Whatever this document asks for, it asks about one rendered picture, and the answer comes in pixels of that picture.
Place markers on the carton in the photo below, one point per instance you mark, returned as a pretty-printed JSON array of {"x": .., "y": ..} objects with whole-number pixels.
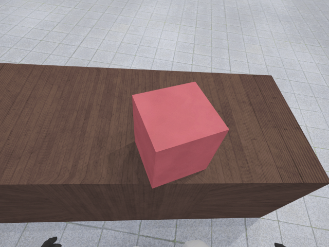
[{"x": 177, "y": 132}]

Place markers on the pedestal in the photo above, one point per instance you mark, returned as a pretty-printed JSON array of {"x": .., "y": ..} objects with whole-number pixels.
[{"x": 68, "y": 151}]

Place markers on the left robot hand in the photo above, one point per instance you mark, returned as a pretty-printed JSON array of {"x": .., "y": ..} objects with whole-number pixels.
[{"x": 51, "y": 243}]

